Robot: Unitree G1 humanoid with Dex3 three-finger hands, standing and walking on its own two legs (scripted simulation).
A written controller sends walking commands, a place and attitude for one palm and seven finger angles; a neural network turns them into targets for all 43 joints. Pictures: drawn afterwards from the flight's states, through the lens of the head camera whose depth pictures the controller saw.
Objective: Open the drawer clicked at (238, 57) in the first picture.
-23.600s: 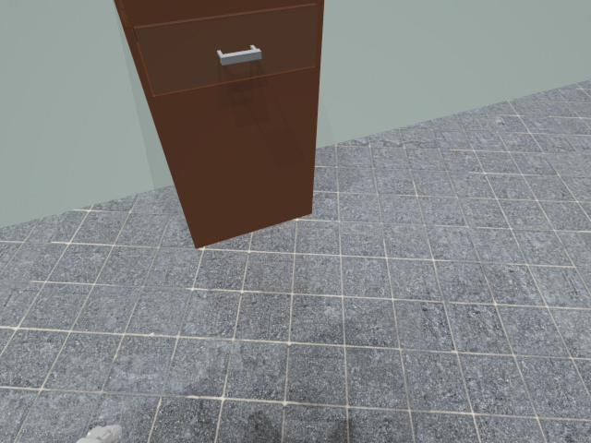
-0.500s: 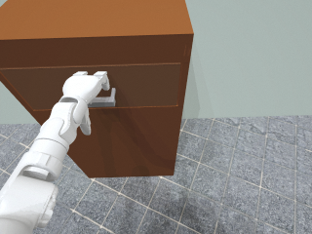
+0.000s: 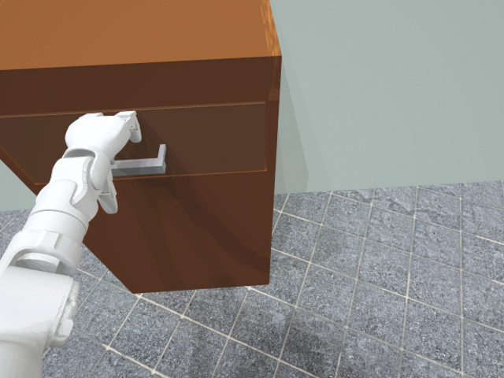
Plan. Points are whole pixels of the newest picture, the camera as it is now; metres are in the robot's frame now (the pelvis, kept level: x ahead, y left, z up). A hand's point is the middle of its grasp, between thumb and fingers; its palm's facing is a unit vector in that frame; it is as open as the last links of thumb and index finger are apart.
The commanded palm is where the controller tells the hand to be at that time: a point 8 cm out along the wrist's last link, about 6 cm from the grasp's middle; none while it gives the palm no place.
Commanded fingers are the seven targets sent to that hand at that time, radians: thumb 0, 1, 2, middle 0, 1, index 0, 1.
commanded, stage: move the hooked fingers above the handle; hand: left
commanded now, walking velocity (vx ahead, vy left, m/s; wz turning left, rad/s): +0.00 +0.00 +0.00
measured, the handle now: (135, 159) +0.50 +0.23 +0.04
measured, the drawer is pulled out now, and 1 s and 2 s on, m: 0.00 0.00 0.00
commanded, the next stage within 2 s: none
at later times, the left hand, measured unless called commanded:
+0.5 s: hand (125, 153) +0.46 +0.22 +0.10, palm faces -0.01 +0.00 -1.00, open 13.5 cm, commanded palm +0.44 +0.27 +0.16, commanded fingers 0.00 -0.50 0.30 -0.30 -1.20 -0.30 -1.20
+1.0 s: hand (138, 154) +0.46 +0.20 +0.10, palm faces +0.08 -0.07 -0.99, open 13.8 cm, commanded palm +0.44 +0.26 +0.16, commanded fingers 0.00 -0.50 0.30 -0.30 -1.20 -0.30 -1.20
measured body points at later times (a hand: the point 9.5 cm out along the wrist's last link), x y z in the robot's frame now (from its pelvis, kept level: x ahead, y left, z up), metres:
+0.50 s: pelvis +0.00 +0.00 +0.00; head +0.05 -0.03 +0.45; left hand +0.46 +0.22 +0.15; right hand +0.08 -0.25 -0.14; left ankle -0.01 +0.09 -0.73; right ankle -0.02 -0.10 -0.73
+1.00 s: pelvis +0.01 +0.02 -0.01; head +0.06 +0.01 +0.44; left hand +0.45 +0.20 +0.15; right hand +0.08 -0.25 -0.14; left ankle -0.01 +0.09 -0.73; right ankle -0.02 -0.10 -0.73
